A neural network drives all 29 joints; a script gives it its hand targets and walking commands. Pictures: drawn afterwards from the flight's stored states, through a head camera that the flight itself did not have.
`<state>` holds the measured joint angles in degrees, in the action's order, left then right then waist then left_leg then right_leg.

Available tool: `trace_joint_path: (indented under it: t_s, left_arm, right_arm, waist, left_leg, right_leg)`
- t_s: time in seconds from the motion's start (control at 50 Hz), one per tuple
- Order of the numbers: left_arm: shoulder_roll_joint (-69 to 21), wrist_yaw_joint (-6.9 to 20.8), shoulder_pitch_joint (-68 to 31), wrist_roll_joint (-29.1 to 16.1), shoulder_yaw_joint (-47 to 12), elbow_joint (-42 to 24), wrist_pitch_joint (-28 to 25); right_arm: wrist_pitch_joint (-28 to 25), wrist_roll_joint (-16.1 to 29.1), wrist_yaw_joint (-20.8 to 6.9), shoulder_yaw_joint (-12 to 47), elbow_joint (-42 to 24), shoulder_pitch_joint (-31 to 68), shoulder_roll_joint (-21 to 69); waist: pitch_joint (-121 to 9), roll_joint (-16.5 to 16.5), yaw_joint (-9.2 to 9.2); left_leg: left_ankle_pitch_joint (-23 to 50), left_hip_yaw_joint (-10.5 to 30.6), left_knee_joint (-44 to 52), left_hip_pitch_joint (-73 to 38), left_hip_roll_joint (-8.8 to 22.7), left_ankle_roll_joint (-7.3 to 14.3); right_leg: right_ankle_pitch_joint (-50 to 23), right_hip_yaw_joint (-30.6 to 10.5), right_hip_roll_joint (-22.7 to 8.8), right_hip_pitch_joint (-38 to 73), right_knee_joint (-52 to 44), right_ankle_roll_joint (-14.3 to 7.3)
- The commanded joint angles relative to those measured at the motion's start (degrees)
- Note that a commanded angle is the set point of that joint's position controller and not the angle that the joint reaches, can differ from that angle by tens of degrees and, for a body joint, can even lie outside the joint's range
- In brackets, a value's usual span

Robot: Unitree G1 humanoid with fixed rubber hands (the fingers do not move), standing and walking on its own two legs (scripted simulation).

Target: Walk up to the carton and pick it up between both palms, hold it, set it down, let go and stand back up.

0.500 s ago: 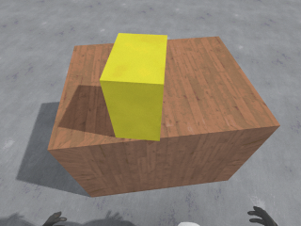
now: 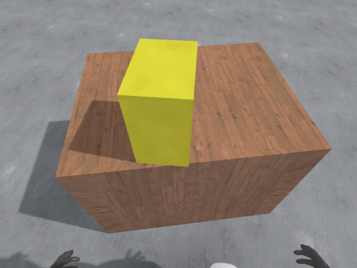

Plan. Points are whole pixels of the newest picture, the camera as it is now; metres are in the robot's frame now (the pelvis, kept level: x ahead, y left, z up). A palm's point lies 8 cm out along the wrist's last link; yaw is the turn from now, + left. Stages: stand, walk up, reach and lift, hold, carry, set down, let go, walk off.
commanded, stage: walk up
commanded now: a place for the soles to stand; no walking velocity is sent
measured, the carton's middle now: (165, 105) +0.54 +0.05 +0.02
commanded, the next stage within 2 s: none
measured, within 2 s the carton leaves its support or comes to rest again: neither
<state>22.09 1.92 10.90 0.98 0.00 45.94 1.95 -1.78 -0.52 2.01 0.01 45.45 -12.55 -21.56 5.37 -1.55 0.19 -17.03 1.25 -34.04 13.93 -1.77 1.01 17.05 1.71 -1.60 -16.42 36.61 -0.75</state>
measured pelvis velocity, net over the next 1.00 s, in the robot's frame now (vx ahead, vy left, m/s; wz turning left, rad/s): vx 0.00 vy -0.02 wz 0.00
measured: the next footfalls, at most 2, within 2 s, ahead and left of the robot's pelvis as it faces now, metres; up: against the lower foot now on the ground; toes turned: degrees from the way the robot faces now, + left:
left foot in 1.44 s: +0.07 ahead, +0.11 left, +0.00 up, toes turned +0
right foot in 1.68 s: +0.06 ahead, -0.18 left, +0.00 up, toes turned +1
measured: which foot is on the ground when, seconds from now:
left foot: down 0.00-1.00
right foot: down 0.00-1.00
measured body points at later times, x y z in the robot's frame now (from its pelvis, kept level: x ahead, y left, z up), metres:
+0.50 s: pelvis +0.00 +0.00 +0.00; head +0.02 +0.00 +0.45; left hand +0.11 +0.30 -0.11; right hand +0.11 -0.31 -0.10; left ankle +0.02 +0.12 -0.73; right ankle +0.03 -0.11 -0.73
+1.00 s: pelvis +0.00 -0.02 -0.01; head +0.03 -0.01 +0.44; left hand +0.12 +0.29 -0.12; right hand +0.09 -0.33 -0.10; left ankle +0.01 +0.12 -0.73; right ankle +0.01 -0.12 -0.72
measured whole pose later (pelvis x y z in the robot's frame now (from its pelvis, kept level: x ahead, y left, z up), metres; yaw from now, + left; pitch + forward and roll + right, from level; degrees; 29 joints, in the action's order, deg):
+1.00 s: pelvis +0.00 -0.02 -0.01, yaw +0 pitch -4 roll +2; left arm 24.6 2.3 10.1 1.6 0.0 42.8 3.6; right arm -2.4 -0.6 3.2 0.0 45.5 -14.3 -21.7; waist 7.8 -4.4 0.2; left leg -18.7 1.8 -36.3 13.8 -1.2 0.7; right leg 26.9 1.0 -2.0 -17.9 45.3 -1.3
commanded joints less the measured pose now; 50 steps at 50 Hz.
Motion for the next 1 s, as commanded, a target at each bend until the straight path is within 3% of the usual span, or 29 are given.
trace_joint_path:
  t_s: [0.0, 0.08, 0.18, 0.22, 0.34, 0.4, 0.44, 0.5, 0.54, 0.58, 0.64, 0.68, 0.7, 0.72, 0.74, 0.76, 0.78, 0.8, 0.82, 0.84, 0.88, 0.92, 0.98]
  left_arm:
    - [14.6, -0.1, -2.5, 1.1, 7.2, -6.3, -1.1]
    - [14.6, 0.1, -2.9, 1.0, 7.2, -6.3, -1.0]
    - [13.3, 0.1, -3.5, 1.0, 6.9, -7.0, -0.7]
    - [13.4, 0.0, -2.9, 1.2, 7.0, -7.0, -0.7]
    - [15.1, 0.0, -2.0, 1.2, 7.4, -6.6, -1.1]
    - [15.0, 0.2, -2.5, 1.0, 7.3, -6.5, -0.9]
    - [14.4, 0.3, -3.7, 0.9, 7.2, -7.0, -0.6]
    - [13.0, 0.2, -3.7, 1.0, 6.9, -7.7, -0.4]
    - [12.8, 0.1, -2.9, 1.3, 7.1, -7.7, -0.4]
    - [13.3, 0.1, -1.7, 1.5, 7.3, -7.5, -0.7]
    - [15.6, 0.1, -0.6, 1.4, 7.8, -6.9, -1.3]
    - [16.2, 0.0, 0.7, 1.3, 7.9, -6.2, -1.2]
    - [15.5, -0.1, -0.2, 1.1, 7.6, -6.1, -1.0]
    - [15.1, 0.0, -1.9, 1.2, 7.3, -6.5, -0.7]
    - [14.8, 0.2, -3.5, 1.3, 7.0, -6.9, -0.4]
    - [14.4, 0.3, -4.7, 1.3, 6.8, -7.4, -0.2]
    - [13.6, 0.6, -5.5, 1.1, 6.7, -8.2, 0.0]
    - [12.4, 0.6, -5.2, 0.8, 6.7, -9.0, 0.3]
    - [12.3, 0.2, -5.3, 1.3, 6.9, -9.6, 0.8]
    - [12.3, 0.0, -5.3, 1.8, 7.4, -9.8, 1.0]
    - [12.1, -0.1, -4.5, 1.9, 7.4, -10.2, 0.7]
    - [12.1, -0.2, -3.2, 1.8, 7.2, -9.9, 0.3]
    - [13.0, -0.5, -1.9, 1.6, 7.1, -9.7, -0.1]
  right_arm:
    - [-1.7, 0.7, 1.5, -4.7, -2.8, -4.1, -16.7]
    - [-1.7, 0.7, 1.6, -4.6, -2.6, -4.3, -16.4]
    - [-1.8, 0.3, 1.8, -4.9, -2.5, -5.1, -17.7]
    - [-1.7, 0.3, 1.8, -5.0, -2.7, -5.1, -17.8]
    - [-1.7, 0.8, 1.6, -4.6, -2.9, -4.0, -16.3]
    - [-1.7, 0.8, 1.7, -4.5, -2.6, -4.6, -16.0]
    - [-1.8, 0.6, 1.8, -4.7, -2.5, -5.2, -16.6]
    - [-1.8, 0.1, 1.9, -5.1, -2.5, -5.8, -18.2]
    - [-1.8, 0.0, 2.0, -5.2, -2.7, -5.6, -18.4]
    - [-1.7, 0.0, 1.8, -5.2, -3.0, -4.9, -18.0]
    - [-1.7, 0.7, 1.6, -4.7, -3.3, -3.7, -16.5]
    - [-1.6, 1.3, 1.6, -4.3, -3.3, -2.9, -14.7]
    - [-1.4, 1.5, 1.8, -4.1, -3.2, -3.8, -14.0]
    - [-1.4, 1.4, 2.0, -4.0, -3.0, -5.2, -13.9]
    - [-1.5, 1.1, 2.2, -4.2, -2.5, -7.0, -14.4]
    - [-1.7, 0.8, 2.4, -4.6, -2.1, -8.3, -15.7]
    - [-1.9, 0.1, 2.5, -5.2, -2.2, -8.3, -17.8]
    - [-2.0, -0.4, 2.5, -5.7, -2.5, -7.6, -19.7]
    - [-2.0, -0.7, 2.6, -5.9, -2.3, -8.9, -20.0]
    - [-2.2, -1.0, 2.9, -6.0, -2.3, -10.3, -19.9]
    - [-2.3, -1.2, 3.1, -6.0, -3.0, -9.7, -19.2]
    - [-2.3, -0.9, 3.0, -5.6, -3.3, -8.7, -18.1]
    - [-1.6, -0.7, 3.0, -5.3, -4.0, -7.3, -17.9]
  waist:
    - [-6.0, 0.1, 0.0]
    - [-6.6, -0.9, -0.14]
    - [-5.2, 1.7, -0.78]
    - [-4.9, 2.1, -0.64]
    - [-6.5, -1.2, 0.28]
    - [-6.8, -2.0, 0.07]
    - [-6.1, -0.9, -0.62]
    - [-4.8, 2.2, -1.1]
    - [-3.7, 3.4, -0.91]
    - [-3.7, 3.4, -0.26]
    - [-6.1, -0.6, 0.93]
    - [-7.5, -4.4, 2.14]
    - [-7.2, -4.5, 1.46]
    - [-6.9, -5.2, 0.4]
    - [-7.1, -5.6, -0.9]
    - [-6.7, -4.3, -2.0]
    - [-5.7, -0.9, -2.48]
    - [-3.9, 2.9, -1.93]
    - [-1.9, 3.5, -2.45]
    - [-1.3, 2.3, -2.78]
    - [-1.1, 3.7, -2.26]
    - [-3.2, 6.9, -1.95]
    - [-4.5, 9.7, -1.31]
  left_leg:
    - [5.1, 18.0, 6.7, 3.6, 10.3, 5.8]
    - [4.4, 15.9, 5.9, 3.1, 8.7, 5.0]
    - [6.0, 23.1, 9.2, 0.6, 13.3, 8.4]
    - [5.7, 23.4, 9.4, 1.2, 13.8, 8.7]
    - [3.5, 15.2, 5.0, 4.7, 8.5, 4.7]
    - [3.0, 13.0, 3.9, 3.8, 7.0, 4.0]
    - [3.8, 16.9, 6.5, 1.9, 9.2, 5.4]
    - [5.1, 25.0, 10.0, -0.6, 14.5, 9.4]
    - [4.5, 26.4, 10.9, 0.2, 16.0, 10.5]
    - [3.5, 24.2, 10.1, 2.6, 14.9, 9.3]
    - [2.4, 15.1, 4.4, 6.7, 8.7, 4.5]
    - [1.2, 5.0, -4.6, 7.8, 2.4, 1.2]
    - [-0.3, 2.0, -5.9, 5.4, 1.5, 0.7]
    - [-1.4, 2.2, -5.2, 2.4, 2.1, 1.0]
    - [0.0, 4.6, -2.8, -1.2, 3.4, 2.0]
    - [2.1, 9.6, 1.2, -3.6, 5.8, 3.5]
    - [4.2, 18.8, 7.4, -3.4, 11.0, 6.2]
    - [4.6, 29.7, 11.5, -3.1, 16.4, 10.0]
    - [6.3, 34.1, 12.7, -3.2, 20.0, 13.3]
    - [6.3, 34.9, 12.9, -2.4, 21.1, 14.5]
    - [10.9, 31.9, 11.2, -3.9, 19.9, 15.0]
    - [21.2, 28.3, 8.8, -6.7, 18.5, 13.4]
    - [27.4, 25.7, 5.3, -5.0, 17.7, 11.5]
  right_leg:
    - [-4.7, -9.8, -6.4, 5.4, -6.4, -3.6]
    - [-5.5, -9.2, -7.1, 5.6, -6.0, -4.0]
    - [-2.8, -7.7, -3.8, 0.9, -2.2, -2.3]
    - [-1.6, -8.1, -3.6, 1.1, -2.9, -2.2]
    - [-4.8, -10.9, -7.8, 6.9, -7.9, -4.5]
    - [-4.9, -10.0, -8.5, 6.5, -7.4, -5.0]
    - [-5.1, -8.5, -6.6, 3.6, -4.3, -3.8]
    - [-0.6, -7.2, -2.9, -1.4, -0.4, -1.9]
    - [3.3, -7.4, -2.1, -1.8, -0.6, -1.6]
    - [2.0, -8.3, -2.9, 0.9, -3.5, -2.0]
    - [-2.0, -12.6, -8.1, 8.2, -9.9, -4.6]
    - [-2.5, -15.1, -13.3, 11.5, -15.0, -8.7]
    - [-4.6, -15.0, -15.2, 9.6, -15.3, -10.5]
    - [-7.3, -13.7, -15.3, 6.4, -13.5, -10.6]
    - [-8.4, -11.4, -13.9, 2.9, -10.5, -9.1]
    - [-7.7, -8.6, -10.9, -0.6, -6.0, -6.5]
    - [-5.3, -5.9, -6.2, -3.4, 1.2, -3.0]
    - [2.6, -4.8, -1.3, -7.4, 6.2, -0.8]
    - [14.1, -5.7, -0.2, -10.6, 11.1, -0.4]
    - [15.5, -7.8, -1.2, -11.4, 14.1, -0.3]
    - [13.4, -8.6, -2.1, -12.2, 14.0, -0.7]
    - [11.0, -7.9, -2.7, -11.0, 10.9, -0.6]
    - [8.6, -7.0, -2.5, -5.0, 3.9, -1.0]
